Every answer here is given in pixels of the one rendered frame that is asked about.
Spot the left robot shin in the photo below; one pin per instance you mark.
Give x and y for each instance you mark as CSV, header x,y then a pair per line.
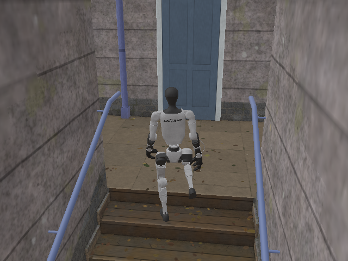
x,y
162,196

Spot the robot head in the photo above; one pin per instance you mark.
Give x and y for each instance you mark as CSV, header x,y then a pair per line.
x,y
171,95

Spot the robot left forearm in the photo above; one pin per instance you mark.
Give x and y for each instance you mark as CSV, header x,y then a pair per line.
x,y
150,144

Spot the robot right forearm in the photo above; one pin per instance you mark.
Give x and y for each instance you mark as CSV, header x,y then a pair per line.
x,y
197,148

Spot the right robot upper arm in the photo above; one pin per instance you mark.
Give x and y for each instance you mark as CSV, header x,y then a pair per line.
x,y
191,123

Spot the right robot hand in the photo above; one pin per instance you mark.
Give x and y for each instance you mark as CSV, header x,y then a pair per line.
x,y
198,162

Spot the left robot upper arm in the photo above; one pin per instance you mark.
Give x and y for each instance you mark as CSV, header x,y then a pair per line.
x,y
154,124

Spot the left robot hand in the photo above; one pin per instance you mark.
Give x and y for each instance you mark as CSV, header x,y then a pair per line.
x,y
150,156

